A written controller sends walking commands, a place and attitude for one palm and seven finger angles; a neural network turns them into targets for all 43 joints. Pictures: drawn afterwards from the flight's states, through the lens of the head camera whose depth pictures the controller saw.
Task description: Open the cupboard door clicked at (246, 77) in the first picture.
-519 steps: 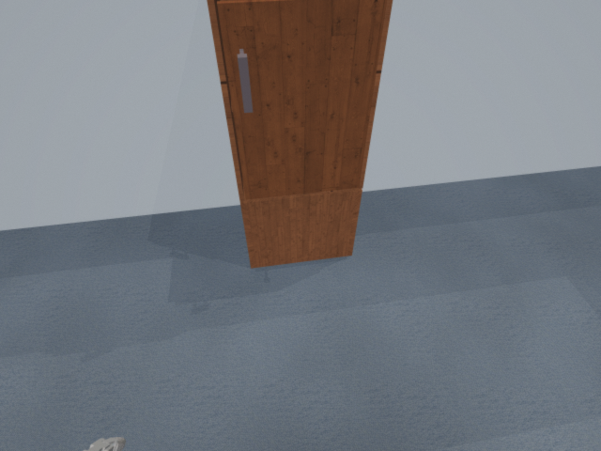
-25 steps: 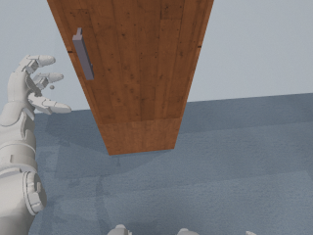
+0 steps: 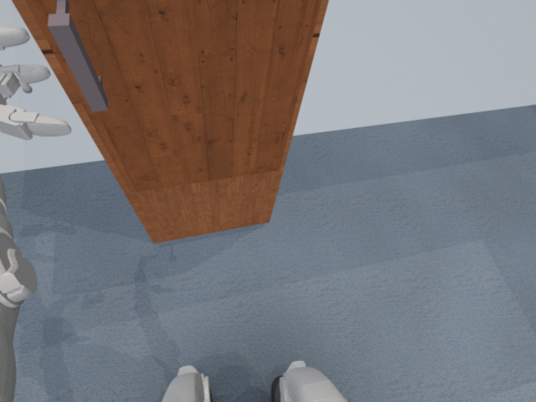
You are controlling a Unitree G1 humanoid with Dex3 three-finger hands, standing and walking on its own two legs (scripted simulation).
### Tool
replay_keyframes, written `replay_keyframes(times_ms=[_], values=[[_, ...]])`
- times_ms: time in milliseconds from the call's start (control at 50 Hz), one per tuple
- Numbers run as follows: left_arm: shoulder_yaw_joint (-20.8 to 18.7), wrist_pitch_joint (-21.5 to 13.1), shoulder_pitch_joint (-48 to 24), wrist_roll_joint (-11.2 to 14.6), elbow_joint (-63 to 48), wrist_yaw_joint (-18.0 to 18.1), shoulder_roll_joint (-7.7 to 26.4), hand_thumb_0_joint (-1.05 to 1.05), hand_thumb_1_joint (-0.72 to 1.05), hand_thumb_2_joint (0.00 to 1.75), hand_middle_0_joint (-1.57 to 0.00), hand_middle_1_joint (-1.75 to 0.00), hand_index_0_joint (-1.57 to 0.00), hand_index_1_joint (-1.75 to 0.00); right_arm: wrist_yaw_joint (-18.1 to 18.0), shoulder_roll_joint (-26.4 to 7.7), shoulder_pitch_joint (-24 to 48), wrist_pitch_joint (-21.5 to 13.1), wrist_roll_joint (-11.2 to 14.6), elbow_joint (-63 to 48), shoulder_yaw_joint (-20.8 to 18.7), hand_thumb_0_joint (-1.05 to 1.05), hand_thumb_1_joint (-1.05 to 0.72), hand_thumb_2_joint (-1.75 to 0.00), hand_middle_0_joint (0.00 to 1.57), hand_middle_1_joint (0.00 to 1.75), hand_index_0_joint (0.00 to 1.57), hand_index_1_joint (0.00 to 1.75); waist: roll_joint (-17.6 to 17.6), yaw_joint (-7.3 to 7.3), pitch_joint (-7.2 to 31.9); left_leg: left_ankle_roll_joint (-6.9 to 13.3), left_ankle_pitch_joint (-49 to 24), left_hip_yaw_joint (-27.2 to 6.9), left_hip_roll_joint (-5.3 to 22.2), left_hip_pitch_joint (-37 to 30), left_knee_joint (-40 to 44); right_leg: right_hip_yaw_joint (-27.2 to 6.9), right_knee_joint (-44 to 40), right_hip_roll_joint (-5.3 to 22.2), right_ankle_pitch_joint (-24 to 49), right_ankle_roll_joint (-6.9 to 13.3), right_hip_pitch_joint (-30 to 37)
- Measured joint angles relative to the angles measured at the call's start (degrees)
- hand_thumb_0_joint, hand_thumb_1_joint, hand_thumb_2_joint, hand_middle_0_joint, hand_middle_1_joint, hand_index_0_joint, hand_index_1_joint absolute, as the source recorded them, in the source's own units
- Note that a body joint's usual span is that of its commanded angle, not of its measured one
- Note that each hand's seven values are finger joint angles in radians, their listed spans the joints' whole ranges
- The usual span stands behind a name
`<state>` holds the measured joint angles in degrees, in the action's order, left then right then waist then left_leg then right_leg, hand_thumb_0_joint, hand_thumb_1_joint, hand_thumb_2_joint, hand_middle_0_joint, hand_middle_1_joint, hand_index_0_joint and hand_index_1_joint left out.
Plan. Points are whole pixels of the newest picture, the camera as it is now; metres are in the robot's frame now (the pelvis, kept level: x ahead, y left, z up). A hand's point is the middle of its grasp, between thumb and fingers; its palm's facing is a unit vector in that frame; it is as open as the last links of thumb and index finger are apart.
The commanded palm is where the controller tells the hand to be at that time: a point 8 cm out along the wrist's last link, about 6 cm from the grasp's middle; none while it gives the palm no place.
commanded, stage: move the hooked fingers beside the handle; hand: left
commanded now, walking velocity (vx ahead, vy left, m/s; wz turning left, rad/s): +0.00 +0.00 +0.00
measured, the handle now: (82, 58) +0.59 +0.22 +0.11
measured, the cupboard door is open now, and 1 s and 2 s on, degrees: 0 0 0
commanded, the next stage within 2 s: none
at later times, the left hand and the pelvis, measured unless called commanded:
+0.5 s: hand (21, 82) +0.53 +0.27 +0.12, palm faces +0.10 -0.99 -0.01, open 14.0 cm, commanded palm +0.50 +0.31 +0.11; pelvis +0.03 +0.01 +0.00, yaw -1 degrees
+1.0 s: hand (34, 86) +0.53 +0.27 +0.11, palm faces +0.10 -0.99 +0.00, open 14.0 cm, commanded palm +0.52 +0.32 +0.11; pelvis +0.01 +0.00 +0.00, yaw +0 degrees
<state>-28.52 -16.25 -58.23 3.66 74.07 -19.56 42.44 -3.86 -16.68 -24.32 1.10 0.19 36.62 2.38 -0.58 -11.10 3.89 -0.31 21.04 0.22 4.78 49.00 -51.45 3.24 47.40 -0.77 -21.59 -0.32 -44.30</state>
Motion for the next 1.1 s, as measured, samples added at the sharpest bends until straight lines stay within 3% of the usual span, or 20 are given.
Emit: replay_keyframes(times_ms=[120, 220, 380, 480, 600, 680, 820, 940, 1000, 1100], values=[[-0.8, -0.2, -2.1, -1.0, 0.9, 0.7, 1.9, -0.02, -0.50, 0.30, -0.30, -1.20, -0.30, -1.20, 0.8, 0.4, -1.4, 1.1, -0.6, -0.4, 0.3, 0.00, -0.90, -0.90, 0.20, 0.30, 0.20, 0.30, -0.3, -0.98, 0.4, 0.3, 0.9, 0.3, 0.2, 1.3, -0.7, -0.4, -0.1, -0.2, -0.2, -0.4, -1.0], [-1.4, 1.0, 0.0, -0.8, 0.2, -0.2, 2.0, -0.01, -0.50, 0.30, -0.30, -1.20, -0.30, -1.20, 1.3, 0.9, -2.7, 2.4, -0.8, -1.1, 0.4, 0.00, -0.90, -0.90, 0.20, 0.30, 0.20, 0.30, -0.4, -0.76, 1.0, 0.6, 1.4, 1.1, 0.4, 0.8, -0.3, -1.2, -0.9, -0.3, -0.3, -0.7, -0.8], [-2.8, -0.5, 4.6, 0.1, -4.2, 0.2, -0.8, -0.02, -0.50, 0.30, -0.30, -1.20, -0.30, -1.20, 2.0, 1.7, -2.7, 3.6, -0.9, -1.5, 0.2, 0.00, -0.90, -0.90, 0.20, 0.30, 0.20, 0.30, -0.1, 0.42, 1.3, 0.8, 2.4, 1.2, 0.4, -0.4, -0.4, -1.3, -1.5, -0.4, -0.8, -1.0, 0.7], [-0.3, -0.7, 5.3, 1.0, -7.8, 0.7, -3.6, -0.02, -0.50, 0.30, -0.30, -1.20, -0.30, -1.20, 2.4, 1.8, -1.6, 3.6, -1.0, -0.9, -0.6, 0.00, -0.90, -0.90, 0.20, 0.30, 0.20, 0.30, -0.4, 1.36, 1.9, 0.6, 2.6, 0.4, 0.2, -0.9, -0.5, -0.5, -1.9, -0.3, -1.0, -0.9, 1.8], [1.9, 1.7, 5.3, 1.8, -5.7, 1.2, -5.9, -0.01, -0.50, 0.30, -0.30, -1.20, -0.30, -1.20, 2.6, 1.5, 0.1, 3.8, -0.6, -1.5, -0.6, 0.00, -0.90, -0.90, 0.20, 0.30, 0.20, 0.30, -0.8, 1.98, 2.6, 0.7, 2.4, 0.3, -0.1, -2.6, 0.2, -0.3, -2.1, 0.0, -1.2, -0.9, 3.4], [0.8, 1.9, 4.1, -0.3, -2.5, 3.0, -4.8, -0.01, -0.50, 0.30, -0.30, -1.20, -0.30, -1.20, 2.3, 1.4, 1.7, 3.2, -0.6, -2.8, 0.1, 0.00, -0.90, -0.90, 0.20, 0.30, 0.20, 0.30, -0.5, 1.17, 1.7, 0.5, 2.0, 0.1, -0.2, -2.1, -0.2, -0.2, -1.0, 0.1, -1.3, -0.6, 2.6], [-0.4, -2.6, 0.9, -1.2, -2.1, 3.2, -1.1, -0.02, -0.50, 0.30, -0.30, -1.20, -0.30, -1.20, 1.7, 1.1, 2.4, 2.1, -0.6, -2.1, 0.4, 0.00, -0.90, -0.90, 0.20, 0.30, 0.20, 0.30, 0.0, 0.27, 0.3, -0.1, 1.6, -0.6, 0.3, 0.9, -1.7, 0.4, 0.9, -0.4, -1.3, 0.0, -0.3], [1.4, 0.9, -2.8, -0.2, 2.4, -0.4, 1.9, -0.01, -0.50, 0.30, -0.30, -1.20, -0.30, -1.20, 0.9, 0.2, 0.5, 2.6, 0.0, -0.9, 0.7, 0.00, -0.90, -0.90, 0.20, 0.30, 0.20, 0.30, -0.5, -0.45, 0.4, -0.3, 1.3, -1.2, 0.4, 1.8, -1.7, 0.9, 0.7, -0.6, -1.0, 0.3, -1.1], [0.4, 2.5, -2.7, -0.7, 3.3, -0.8, 3.1, -0.01, -0.50, 0.30, -0.30, -1.20, -0.30, -1.20, 0.6, -0.2, -0.5, 2.6, -0.1, -1.3, 0.8, 0.00, -0.90, -0.90, 0.20, 0.30, 0.20, 0.30, -0.7, -0.99, 0.2, -0.3, 1.2, -1.0, 0.6, 2.3, -1.6, 0.6, 0.5, -0.8, -0.8, 0.3, -1.7], [-2.7, 0.1, -1.0, -1.4, 0.7, 0.1, 3.9, -0.02, -0.50, 0.30, -0.30, -1.20, -0.30, -1.20, 0.9, -0.1, -1.8, 2.6, -0.6, -1.6, 0.7, 0.00, -0.90, -0.90, 0.20, 0.30, 0.20, 0.30, -0.4, -1.43, 0.0, -0.3, 1.4, -0.4, 1.1, 3.2, -2.0, 0.0, 0.9, -1.2, -0.6, 0.2, -2.9]])
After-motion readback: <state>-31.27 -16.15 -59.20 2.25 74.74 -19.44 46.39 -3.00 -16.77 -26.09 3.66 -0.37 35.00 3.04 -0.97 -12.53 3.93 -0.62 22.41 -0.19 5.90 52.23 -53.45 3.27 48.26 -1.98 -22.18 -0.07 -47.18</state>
